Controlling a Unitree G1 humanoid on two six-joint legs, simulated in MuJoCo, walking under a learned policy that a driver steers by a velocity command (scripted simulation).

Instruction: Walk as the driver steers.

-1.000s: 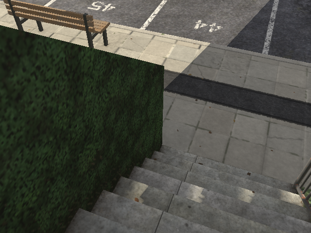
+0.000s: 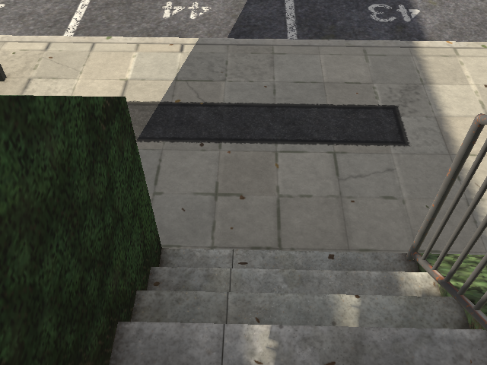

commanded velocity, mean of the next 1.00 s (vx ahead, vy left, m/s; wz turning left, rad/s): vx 0.50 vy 0.00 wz -0.39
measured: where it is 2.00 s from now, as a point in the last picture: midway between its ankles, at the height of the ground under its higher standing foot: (297, 341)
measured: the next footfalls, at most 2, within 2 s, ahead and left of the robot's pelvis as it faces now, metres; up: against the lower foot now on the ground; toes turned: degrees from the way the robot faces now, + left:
left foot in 0.28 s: +0.27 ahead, +0.13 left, -0.19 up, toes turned -16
right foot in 0.86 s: +0.50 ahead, -0.23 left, -0.39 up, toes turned -23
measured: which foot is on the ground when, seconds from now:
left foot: up 0.00-0.26, down 0.28-0.86, up 0.88-1.00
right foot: down 0.00-0.30, up 0.32-0.84, down 0.86-1.00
